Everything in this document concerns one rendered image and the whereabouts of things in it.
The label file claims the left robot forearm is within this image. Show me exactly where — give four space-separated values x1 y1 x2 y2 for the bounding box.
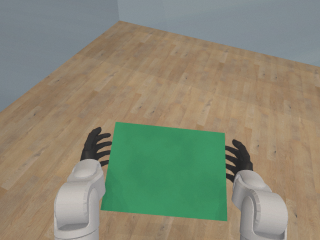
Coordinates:
54 159 106 240

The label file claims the right robot forearm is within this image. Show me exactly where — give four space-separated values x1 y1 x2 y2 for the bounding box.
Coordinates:
231 170 288 240

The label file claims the left robot hand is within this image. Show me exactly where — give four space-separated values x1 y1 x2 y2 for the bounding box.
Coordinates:
80 127 112 167

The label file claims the carton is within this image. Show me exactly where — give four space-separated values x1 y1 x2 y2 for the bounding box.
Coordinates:
100 122 228 221

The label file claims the right robot hand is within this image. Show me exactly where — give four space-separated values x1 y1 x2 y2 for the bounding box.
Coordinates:
225 139 253 183

